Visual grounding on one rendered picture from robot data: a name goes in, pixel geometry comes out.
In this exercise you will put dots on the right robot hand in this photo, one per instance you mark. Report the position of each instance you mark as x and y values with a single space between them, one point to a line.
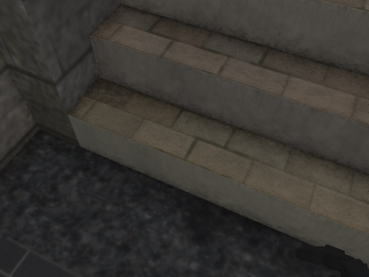
333 258

